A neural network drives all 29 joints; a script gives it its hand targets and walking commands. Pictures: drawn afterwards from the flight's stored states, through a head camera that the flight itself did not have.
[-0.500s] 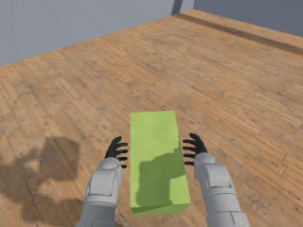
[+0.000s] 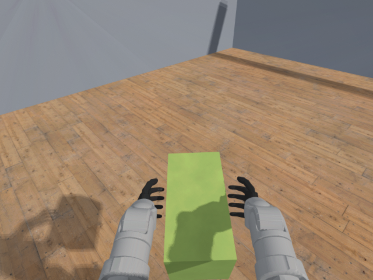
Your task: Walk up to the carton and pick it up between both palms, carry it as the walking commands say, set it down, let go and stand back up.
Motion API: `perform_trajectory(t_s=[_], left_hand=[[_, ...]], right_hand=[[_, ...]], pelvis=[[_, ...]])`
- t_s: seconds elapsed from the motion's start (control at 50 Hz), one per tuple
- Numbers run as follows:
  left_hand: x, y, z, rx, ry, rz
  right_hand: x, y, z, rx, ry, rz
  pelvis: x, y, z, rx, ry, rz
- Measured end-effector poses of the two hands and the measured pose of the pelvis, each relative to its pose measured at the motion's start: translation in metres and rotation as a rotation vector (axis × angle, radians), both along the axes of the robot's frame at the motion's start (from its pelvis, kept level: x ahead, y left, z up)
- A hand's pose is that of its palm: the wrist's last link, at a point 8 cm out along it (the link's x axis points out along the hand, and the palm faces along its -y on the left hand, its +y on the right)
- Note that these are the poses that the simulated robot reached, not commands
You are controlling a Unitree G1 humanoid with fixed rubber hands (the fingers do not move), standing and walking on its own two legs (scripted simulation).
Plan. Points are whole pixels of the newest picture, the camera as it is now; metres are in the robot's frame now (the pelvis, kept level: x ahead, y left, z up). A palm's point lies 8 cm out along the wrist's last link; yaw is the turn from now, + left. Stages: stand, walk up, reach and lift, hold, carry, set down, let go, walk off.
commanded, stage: set down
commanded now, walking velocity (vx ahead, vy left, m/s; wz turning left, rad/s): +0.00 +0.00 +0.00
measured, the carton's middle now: (196, 211) +0.35 -0.05 -0.05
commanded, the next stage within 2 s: none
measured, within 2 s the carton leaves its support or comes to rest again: neither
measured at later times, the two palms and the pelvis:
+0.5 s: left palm (147, 225) +0.31 +0.08 -0.02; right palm (240, 220) +0.29 -0.15 -0.02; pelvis -0.06 -0.02 -0.03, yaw +1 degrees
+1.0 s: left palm (154, 238) +0.34 +0.07 -0.14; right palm (232, 234) +0.32 -0.16 -0.13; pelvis -0.03 -0.01 -0.08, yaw +1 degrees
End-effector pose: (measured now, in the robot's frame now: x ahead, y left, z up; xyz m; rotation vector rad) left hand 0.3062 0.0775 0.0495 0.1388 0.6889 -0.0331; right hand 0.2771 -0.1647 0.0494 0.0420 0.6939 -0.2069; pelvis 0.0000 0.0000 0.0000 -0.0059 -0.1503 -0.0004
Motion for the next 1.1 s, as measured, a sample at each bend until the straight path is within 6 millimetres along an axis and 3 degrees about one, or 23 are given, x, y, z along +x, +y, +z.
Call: perform_trajectory(t_s=[0.2,0.42,0.8,1.1], left_hand=[[-0.014,0.001,-0.020,-0.012,0.037,0.098],[-0.002,0.004,-0.055,-0.024,0.010,0.129],[0.020,-0.001,-0.151,-0.043,-0.026,0.180],[0.040,-0.004,-0.204,-0.046,-0.037,0.181]], right_hand=[[-0.003,0.005,-0.018,-0.010,0.035,-0.023],[0.007,0.012,-0.050,-0.034,0.008,-0.054],[0.034,0.011,-0.147,-0.060,-0.020,-0.071],[0.049,0.008,-0.199,-0.027,-0.030,-0.104]], pelvis=[[-0.038,-0.017,-0.015,0.003,-0.035,0.005],[-0.059,-0.024,-0.027,-0.013,0.071,0.017],[-0.040,-0.008,-0.057,-0.005,0.395,0.015],[-0.027,-0.009,-0.097,-0.013,0.554,0.020]])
